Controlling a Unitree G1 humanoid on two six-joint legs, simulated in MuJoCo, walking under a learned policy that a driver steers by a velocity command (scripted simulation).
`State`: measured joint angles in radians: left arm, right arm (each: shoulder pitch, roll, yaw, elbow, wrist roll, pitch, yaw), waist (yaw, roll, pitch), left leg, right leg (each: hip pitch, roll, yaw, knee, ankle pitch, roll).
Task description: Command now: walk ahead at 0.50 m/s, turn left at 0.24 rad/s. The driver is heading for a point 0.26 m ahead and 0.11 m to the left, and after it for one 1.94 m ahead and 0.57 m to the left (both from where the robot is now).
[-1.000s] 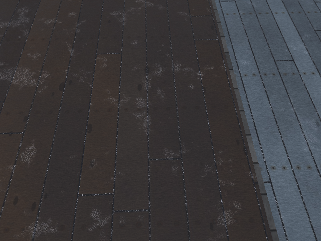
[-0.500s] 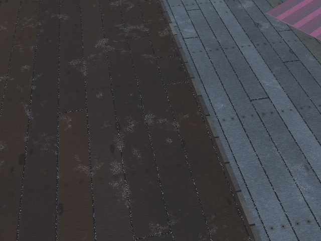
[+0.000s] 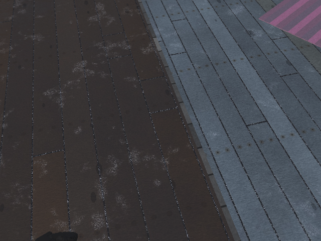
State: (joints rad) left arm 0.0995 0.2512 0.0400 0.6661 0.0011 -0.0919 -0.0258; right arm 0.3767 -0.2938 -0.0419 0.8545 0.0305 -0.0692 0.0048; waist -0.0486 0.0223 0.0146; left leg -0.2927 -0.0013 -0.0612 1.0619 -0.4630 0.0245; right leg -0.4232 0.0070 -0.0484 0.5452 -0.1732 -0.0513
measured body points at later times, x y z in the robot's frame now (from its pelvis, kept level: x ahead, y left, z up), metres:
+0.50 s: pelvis +0.20 +0.03 -0.01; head +0.25 +0.06 +0.44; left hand +0.26 +0.34 -0.12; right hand +0.43 -0.19 -0.09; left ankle +0.28 +0.13 -0.73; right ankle +0.11 -0.12 -0.64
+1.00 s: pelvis +0.25 +0.00 +0.01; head +0.28 -0.02 +0.46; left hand +0.23 +0.29 -0.09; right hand +0.53 -0.17 -0.09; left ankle +0.19 +0.12 -0.66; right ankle +0.32 -0.10 -0.73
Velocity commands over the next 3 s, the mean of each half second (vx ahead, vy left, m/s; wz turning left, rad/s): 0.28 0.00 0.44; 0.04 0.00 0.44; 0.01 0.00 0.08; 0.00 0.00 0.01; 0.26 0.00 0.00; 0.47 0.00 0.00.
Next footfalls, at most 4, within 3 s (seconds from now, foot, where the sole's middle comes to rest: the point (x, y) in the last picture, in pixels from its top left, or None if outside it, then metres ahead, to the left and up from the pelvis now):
0.40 left None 0.32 0.14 -0.77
0.84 right None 0.36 -0.08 -0.77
1.16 left None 0.20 0.13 -0.77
2.72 left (90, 224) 0.55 0.32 -0.77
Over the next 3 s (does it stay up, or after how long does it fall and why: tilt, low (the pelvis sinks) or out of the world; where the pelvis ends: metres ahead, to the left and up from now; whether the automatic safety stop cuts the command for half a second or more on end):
stays up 0.57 0.23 0.02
